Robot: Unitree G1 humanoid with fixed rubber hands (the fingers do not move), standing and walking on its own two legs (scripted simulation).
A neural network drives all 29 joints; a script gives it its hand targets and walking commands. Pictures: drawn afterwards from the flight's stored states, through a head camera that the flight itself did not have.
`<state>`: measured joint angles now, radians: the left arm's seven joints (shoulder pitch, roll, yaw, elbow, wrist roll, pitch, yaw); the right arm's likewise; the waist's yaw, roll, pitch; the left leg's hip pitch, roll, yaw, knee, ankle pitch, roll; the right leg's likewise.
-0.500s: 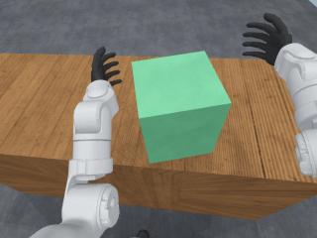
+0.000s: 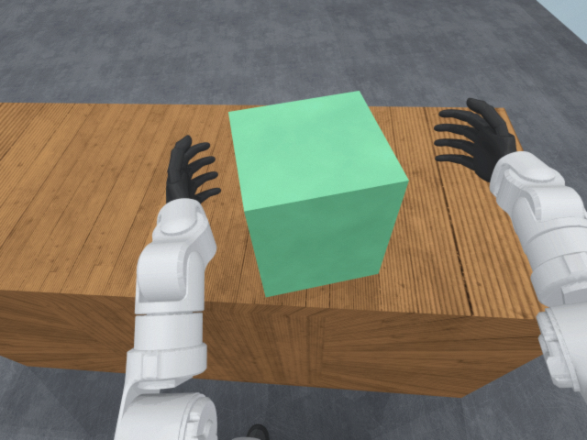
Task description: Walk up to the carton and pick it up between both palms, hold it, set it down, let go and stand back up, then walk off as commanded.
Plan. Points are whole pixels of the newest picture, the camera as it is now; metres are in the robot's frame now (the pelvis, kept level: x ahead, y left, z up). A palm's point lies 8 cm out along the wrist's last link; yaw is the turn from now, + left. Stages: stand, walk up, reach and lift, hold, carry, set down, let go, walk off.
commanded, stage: set down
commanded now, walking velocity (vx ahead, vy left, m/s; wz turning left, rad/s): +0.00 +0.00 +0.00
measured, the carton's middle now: (309, 199) +0.47 +0.05 +0.01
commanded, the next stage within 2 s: none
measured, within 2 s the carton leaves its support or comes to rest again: neither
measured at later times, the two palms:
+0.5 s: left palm (205, 247) +0.31 +0.17 +0.10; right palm (516, 222) +0.39 -0.23 +0.09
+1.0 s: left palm (217, 284) +0.28 +0.16 +0.05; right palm (538, 286) +0.33 -0.26 +0.04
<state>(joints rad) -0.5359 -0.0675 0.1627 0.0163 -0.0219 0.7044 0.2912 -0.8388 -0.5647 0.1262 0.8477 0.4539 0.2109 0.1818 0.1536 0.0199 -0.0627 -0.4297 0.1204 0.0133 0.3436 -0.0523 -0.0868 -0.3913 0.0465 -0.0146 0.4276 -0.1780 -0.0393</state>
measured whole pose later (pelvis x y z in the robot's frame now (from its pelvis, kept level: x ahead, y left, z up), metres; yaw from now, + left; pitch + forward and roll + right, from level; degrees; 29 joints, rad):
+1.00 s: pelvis +0.02 -0.01 +0.00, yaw -2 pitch +3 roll +0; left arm 0.01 -0.13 0.01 -0.01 0.06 0.27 0.31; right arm -0.22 -0.52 0.11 0.69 0.43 -0.20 0.25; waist 0.09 -0.02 -0.01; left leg -0.26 0.11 0.00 0.31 -0.09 -0.09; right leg -0.25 0.06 0.03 0.41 -0.21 -0.05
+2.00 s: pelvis +0.04 +0.01 +0.00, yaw -3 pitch +0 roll +0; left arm 0.26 -0.04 0.02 0.27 0.07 0.01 0.23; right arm 0.09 -0.41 0.13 0.82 0.33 -0.38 0.24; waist 0.05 -0.04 0.00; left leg -0.19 0.08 0.01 0.39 -0.19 -0.08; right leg -0.16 0.04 0.06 0.44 -0.27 -0.02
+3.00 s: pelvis +0.06 +0.03 +0.00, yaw -2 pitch -6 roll +0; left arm 0.22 0.18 0.03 0.51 0.02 0.11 0.02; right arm 0.18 -0.17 -0.01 0.72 -0.01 -0.20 0.03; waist 0.01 -0.03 0.09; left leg -0.06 0.05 0.01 0.38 -0.22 -0.04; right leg 0.00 0.00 0.04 0.37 -0.27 0.01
